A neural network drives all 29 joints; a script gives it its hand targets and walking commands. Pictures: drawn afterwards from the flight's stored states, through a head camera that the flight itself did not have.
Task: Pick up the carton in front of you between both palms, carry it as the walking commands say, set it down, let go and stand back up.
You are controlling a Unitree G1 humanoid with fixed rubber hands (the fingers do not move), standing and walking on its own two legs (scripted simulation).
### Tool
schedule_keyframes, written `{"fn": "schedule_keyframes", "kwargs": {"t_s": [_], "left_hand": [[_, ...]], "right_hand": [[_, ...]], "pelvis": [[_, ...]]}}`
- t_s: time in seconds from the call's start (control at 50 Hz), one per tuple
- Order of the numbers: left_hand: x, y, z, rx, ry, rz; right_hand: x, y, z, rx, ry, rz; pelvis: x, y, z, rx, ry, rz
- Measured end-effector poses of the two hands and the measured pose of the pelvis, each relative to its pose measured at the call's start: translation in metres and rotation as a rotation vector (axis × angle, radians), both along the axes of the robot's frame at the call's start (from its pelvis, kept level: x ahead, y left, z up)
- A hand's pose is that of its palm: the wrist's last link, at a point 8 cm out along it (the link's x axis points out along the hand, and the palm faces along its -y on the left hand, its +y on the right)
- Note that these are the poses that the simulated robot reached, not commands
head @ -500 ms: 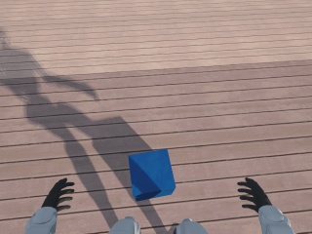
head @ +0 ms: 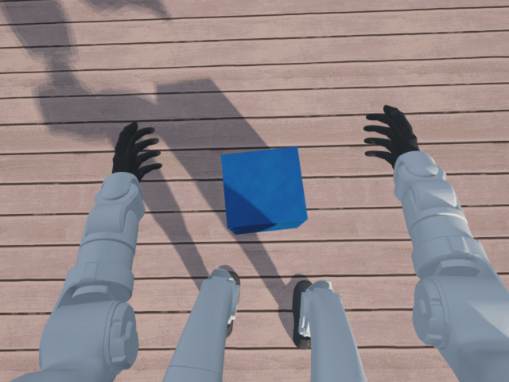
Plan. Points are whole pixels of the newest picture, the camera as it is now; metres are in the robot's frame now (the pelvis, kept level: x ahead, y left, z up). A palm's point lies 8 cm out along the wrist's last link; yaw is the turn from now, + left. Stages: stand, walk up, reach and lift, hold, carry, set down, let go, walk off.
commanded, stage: reach and lift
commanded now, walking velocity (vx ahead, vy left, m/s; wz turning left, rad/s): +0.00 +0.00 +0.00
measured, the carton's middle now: (263, 195) +0.47 +0.05 -0.54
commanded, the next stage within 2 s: none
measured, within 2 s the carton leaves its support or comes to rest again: leaves its support in 1.88 s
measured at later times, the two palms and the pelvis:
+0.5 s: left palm (170, 170) +0.45 +0.24 -0.23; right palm (355, 154) +0.52 -0.15 -0.24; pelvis +0.02 +0.00 -0.09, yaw +2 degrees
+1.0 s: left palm (195, 193) +0.44 +0.23 -0.44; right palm (331, 181) +0.51 -0.14 -0.44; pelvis -0.04 +0.00 -0.27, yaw +2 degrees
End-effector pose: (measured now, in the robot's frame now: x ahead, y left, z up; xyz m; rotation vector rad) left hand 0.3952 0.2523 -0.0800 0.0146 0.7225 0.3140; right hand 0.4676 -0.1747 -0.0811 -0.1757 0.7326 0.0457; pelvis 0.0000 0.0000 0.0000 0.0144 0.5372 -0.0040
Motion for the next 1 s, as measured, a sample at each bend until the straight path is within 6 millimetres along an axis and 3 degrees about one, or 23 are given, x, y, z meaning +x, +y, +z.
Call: {"fn": "schedule_keyframes", "kwargs": {"t_s": [0.14,0.24,0.32,0.4,0.52,0.66,0.82,1.0], "left_hand": [[0.041,-0.013,-0.018,-0.02,-0.066,0.024],[0.054,-0.017,-0.035,-0.016,-0.083,0.022],[0.055,-0.018,-0.059,-0.014,-0.067,0.018],[0.053,-0.016,-0.093,-0.015,-0.042,0.017],[0.049,-0.015,-0.162,-0.016,-0.012,0.016],[0.043,-0.013,-0.238,-0.013,-0.012,0.019],[0.043,-0.014,-0.297,-0.019,-0.019,0.028],[0.044,-0.023,-0.359,-0.035,0.034,0.014]], "right_hand": [[0.049,0.022,-0.016,0.039,-0.053,0.02],[0.067,0.03,-0.034,0.053,-0.073,0.024],[0.066,0.032,-0.06,0.057,-0.06,0.011],[0.061,0.032,-0.097,0.055,-0.043,-0.003],[0.049,0.029,-0.171,0.046,-0.022,-0.012],[0.041,0.03,-0.25,0.043,-0.037,-0.005],[0.044,0.034,-0.304,0.045,-0.05,-0.014],[0.043,0.035,-0.362,0.034,0.004,-0.027]], "pelvis": [[-0.009,-0.003,-0.018,0.006,0.108,0.0],[-0.002,-0.004,-0.023,0.008,0.193,0.0],[0.007,-0.004,-0.031,0.009,0.257,0.0],[0.015,-0.004,-0.052,0.012,0.317,0.002],[0.017,-0.002,-0.101,0.017,0.379,0.009],[0.002,-0.002,-0.166,0.019,0.364,0.017],[-0.022,-0.002,-0.225,0.018,0.274,0.021],[-0.036,-0.002,-0.265,0.015,0.195,0.026]]}}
